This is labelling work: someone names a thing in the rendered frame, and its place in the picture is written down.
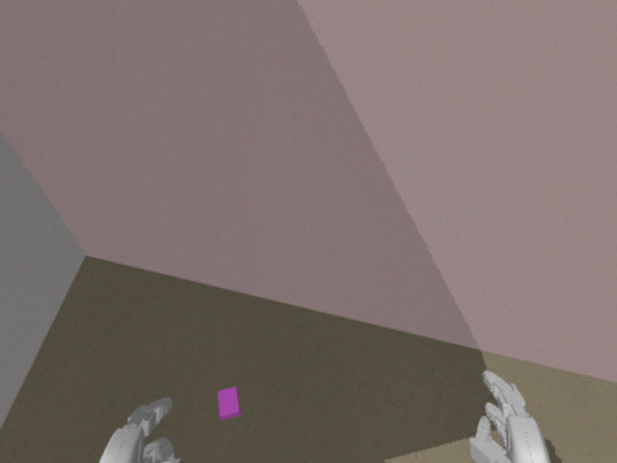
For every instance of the small box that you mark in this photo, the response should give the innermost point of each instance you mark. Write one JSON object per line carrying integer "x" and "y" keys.
{"x": 229, "y": 405}

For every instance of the left robot hand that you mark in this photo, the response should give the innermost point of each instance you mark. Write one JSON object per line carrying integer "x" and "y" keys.
{"x": 127, "y": 445}

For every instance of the right robot hand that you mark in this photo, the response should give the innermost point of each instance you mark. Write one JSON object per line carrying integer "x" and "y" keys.
{"x": 521, "y": 436}

